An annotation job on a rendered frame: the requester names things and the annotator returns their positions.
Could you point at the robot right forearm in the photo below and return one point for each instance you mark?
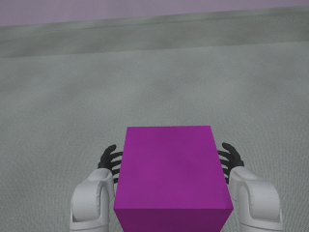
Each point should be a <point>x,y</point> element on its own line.
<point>259,201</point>

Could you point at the left robot hand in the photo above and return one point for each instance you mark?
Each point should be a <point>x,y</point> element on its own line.
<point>105,161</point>

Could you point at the right robot hand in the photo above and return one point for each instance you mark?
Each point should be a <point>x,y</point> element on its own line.
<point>233,159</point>

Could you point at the robot left forearm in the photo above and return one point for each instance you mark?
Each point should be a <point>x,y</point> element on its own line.
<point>89,205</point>

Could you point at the carton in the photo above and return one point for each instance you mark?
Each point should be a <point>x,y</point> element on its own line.
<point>171,180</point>

